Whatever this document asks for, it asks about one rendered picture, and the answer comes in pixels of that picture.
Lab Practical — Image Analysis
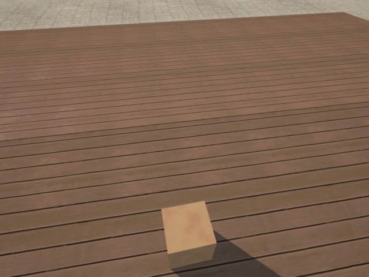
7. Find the carton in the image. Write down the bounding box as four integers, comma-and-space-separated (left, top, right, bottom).
161, 201, 217, 269

